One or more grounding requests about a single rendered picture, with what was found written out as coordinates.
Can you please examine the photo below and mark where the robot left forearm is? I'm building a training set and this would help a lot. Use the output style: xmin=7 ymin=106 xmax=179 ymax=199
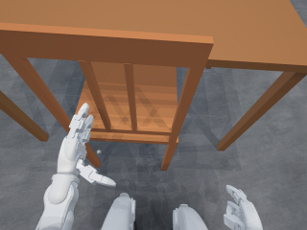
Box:
xmin=35 ymin=172 xmax=80 ymax=230

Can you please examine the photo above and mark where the chair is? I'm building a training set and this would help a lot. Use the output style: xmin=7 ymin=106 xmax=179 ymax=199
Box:
xmin=0 ymin=22 xmax=214 ymax=171

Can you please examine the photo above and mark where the right robot shin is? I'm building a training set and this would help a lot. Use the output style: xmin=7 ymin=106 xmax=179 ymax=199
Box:
xmin=178 ymin=204 xmax=188 ymax=208

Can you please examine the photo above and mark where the left robot hand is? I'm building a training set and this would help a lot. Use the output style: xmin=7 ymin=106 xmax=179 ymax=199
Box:
xmin=57 ymin=103 xmax=116 ymax=187

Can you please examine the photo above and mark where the robot left thigh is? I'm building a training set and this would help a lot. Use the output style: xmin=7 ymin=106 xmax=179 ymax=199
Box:
xmin=101 ymin=196 xmax=136 ymax=230

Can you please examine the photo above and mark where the table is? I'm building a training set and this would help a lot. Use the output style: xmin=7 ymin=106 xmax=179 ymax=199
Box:
xmin=0 ymin=0 xmax=307 ymax=151

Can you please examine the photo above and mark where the right robot hand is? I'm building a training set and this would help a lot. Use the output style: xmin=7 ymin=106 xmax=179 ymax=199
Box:
xmin=224 ymin=185 xmax=263 ymax=230

